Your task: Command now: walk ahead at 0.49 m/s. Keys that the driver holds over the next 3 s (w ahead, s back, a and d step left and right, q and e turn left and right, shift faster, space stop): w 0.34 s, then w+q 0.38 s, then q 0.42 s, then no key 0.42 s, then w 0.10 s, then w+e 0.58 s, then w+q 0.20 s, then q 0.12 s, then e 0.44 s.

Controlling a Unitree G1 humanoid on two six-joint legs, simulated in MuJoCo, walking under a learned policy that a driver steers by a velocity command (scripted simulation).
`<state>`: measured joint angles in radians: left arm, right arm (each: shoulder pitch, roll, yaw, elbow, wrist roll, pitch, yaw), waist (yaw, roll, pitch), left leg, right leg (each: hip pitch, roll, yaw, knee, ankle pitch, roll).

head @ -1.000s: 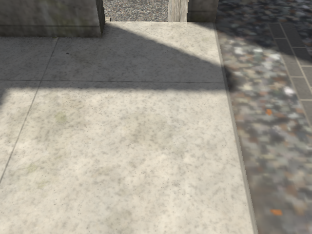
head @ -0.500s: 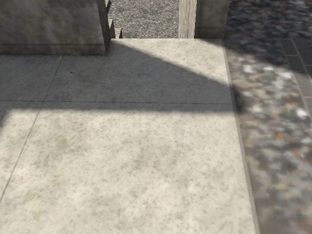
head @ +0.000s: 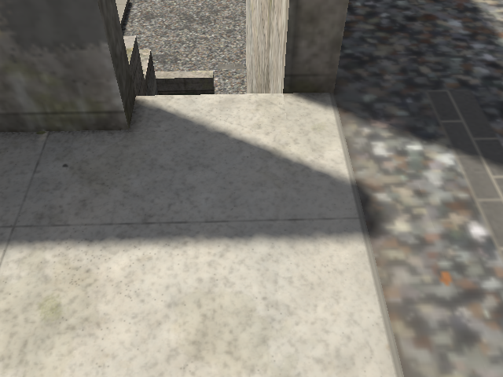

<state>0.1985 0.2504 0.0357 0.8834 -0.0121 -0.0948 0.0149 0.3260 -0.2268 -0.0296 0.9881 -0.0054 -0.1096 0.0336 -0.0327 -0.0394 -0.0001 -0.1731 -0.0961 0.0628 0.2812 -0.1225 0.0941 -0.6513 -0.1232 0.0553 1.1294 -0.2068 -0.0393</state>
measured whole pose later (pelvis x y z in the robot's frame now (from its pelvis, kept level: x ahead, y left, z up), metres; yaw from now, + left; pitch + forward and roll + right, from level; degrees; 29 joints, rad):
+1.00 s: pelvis +0.50 -0.01 -0.02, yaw +19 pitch +3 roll +0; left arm 0.16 0.28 0.05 0.82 0.00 -0.08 0.03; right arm 0.14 -0.27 -0.07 0.74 0.01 -0.04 0.02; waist 0.00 -0.01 0.07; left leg -0.45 -0.10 0.00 0.50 -0.10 0.11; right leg -0.49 -0.04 0.05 1.29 -0.48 0.04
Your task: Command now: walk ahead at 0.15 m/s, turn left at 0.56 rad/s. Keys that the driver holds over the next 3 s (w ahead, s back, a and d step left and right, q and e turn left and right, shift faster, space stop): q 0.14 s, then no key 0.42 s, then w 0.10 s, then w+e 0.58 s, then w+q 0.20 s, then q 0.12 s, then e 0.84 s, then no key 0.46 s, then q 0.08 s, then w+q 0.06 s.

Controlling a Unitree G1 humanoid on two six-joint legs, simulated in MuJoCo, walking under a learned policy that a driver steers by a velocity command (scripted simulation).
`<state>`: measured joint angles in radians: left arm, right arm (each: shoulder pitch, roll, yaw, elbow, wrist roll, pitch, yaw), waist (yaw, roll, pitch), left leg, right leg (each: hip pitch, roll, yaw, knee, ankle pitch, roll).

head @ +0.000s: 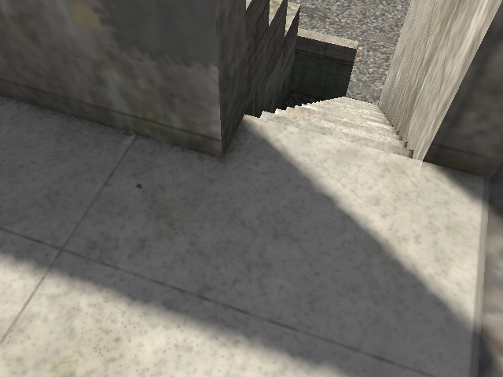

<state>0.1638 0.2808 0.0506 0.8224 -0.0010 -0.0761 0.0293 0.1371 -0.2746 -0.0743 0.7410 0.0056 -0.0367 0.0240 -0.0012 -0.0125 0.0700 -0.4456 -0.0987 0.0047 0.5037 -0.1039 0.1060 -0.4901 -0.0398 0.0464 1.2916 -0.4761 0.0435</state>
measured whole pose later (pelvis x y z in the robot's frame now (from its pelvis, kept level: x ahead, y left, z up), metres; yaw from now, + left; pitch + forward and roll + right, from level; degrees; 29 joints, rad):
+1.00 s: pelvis +0.18 -0.06 +0.00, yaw +3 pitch +2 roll +2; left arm 0.16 0.28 0.05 0.70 -0.02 -0.03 -0.04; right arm 0.39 -0.28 -0.08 0.83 0.02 -0.07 -0.01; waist -0.07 -0.02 -0.01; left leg 0.02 0.05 0.09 0.31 -0.36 -0.05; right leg -0.57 -0.07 -0.02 0.71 -0.21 -0.04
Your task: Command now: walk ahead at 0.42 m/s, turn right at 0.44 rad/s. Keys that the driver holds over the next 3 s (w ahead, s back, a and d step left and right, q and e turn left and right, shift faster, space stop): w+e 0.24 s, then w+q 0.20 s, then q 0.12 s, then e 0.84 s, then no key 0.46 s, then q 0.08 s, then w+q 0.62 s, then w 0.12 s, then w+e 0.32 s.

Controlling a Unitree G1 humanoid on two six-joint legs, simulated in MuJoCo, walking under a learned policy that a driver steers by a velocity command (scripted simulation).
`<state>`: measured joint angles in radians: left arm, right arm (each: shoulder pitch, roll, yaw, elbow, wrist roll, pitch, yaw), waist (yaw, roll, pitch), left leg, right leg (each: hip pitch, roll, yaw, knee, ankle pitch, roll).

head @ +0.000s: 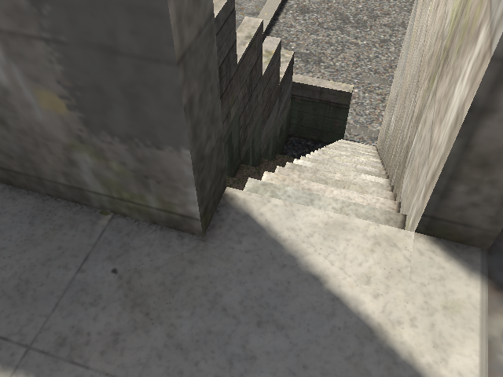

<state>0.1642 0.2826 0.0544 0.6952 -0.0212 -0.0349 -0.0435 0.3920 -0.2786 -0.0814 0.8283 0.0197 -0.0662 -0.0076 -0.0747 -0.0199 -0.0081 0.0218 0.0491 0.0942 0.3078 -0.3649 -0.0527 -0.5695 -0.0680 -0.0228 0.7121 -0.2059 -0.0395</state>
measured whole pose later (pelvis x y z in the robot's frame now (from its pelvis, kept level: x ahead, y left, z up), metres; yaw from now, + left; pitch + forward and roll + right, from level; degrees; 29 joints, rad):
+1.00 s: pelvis +0.39 -0.06 +0.00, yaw -13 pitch +1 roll +2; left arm 0.23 0.31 0.04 0.72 -0.01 0.07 0.01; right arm 0.08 -0.28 -0.03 0.79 -0.02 0.02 -0.02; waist 0.00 -0.03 0.05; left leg -0.29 0.02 0.16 0.45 -0.16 0.03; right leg -0.45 -0.06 0.00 0.81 -0.36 0.06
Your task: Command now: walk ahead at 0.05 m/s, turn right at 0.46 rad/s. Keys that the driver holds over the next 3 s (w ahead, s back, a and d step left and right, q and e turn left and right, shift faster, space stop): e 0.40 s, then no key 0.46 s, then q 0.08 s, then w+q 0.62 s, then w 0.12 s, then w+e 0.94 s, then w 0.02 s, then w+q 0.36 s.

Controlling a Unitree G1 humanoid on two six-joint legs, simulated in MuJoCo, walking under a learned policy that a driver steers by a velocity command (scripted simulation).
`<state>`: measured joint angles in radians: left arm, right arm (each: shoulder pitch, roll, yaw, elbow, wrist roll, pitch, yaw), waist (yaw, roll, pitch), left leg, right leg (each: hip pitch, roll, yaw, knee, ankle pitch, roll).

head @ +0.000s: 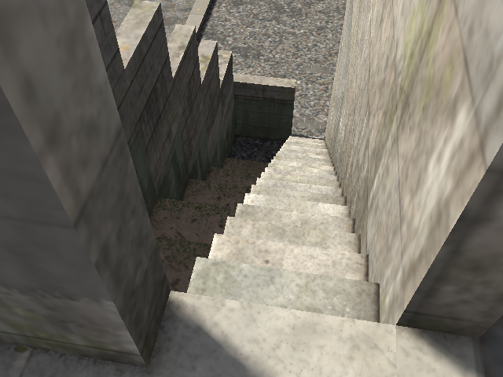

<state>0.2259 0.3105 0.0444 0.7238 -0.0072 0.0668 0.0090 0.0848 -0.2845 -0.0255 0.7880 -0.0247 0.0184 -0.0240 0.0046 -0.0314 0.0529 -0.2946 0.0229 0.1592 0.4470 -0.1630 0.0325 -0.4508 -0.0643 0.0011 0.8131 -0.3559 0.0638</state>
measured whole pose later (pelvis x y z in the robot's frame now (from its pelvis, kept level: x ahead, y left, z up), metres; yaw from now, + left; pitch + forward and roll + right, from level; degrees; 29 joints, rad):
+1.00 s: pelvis +0.03 -0.01 +0.00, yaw -17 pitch +0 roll +0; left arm 0.22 0.27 0.06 0.73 0.01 0.01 0.03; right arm 0.18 -0.25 -0.02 0.79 0.01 0.00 0.00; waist -0.02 0.01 0.04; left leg -0.26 -0.01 -0.05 0.58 -0.33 0.00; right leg -0.21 -0.02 0.04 0.54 -0.32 0.03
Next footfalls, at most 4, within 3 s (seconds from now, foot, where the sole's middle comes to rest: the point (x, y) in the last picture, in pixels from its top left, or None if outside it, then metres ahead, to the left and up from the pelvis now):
0.06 right None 0.06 -0.12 -0.77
0.56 left None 0.10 0.10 -0.77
0.84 right None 0.00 -0.15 -0.77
1.24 left None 0.16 0.11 -0.77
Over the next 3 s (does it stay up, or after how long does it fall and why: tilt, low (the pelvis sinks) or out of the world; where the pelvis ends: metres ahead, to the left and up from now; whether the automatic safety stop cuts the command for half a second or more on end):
stays up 0.79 -0.03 -0.26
